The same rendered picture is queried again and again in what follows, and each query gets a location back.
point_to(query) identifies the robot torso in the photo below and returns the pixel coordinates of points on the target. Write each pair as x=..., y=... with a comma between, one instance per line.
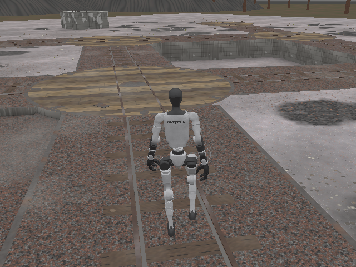
x=177, y=135

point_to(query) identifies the robot right thigh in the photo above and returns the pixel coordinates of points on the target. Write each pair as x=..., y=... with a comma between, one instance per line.
x=191, y=161

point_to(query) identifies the left robot upper arm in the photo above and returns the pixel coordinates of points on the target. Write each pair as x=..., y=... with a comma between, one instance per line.
x=157, y=127

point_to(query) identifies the right robot upper arm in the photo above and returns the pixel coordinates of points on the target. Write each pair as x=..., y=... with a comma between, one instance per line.
x=195, y=126

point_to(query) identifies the left robot hand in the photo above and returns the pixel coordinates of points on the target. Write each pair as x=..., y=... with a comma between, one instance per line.
x=151, y=163

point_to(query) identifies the right robot hand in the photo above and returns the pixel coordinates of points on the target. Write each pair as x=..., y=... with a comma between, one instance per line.
x=206, y=171

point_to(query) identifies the robot left forearm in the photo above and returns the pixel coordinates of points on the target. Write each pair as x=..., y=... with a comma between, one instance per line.
x=152, y=150

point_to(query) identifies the robot right forearm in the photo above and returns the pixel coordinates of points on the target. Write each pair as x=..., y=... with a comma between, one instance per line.
x=201, y=152

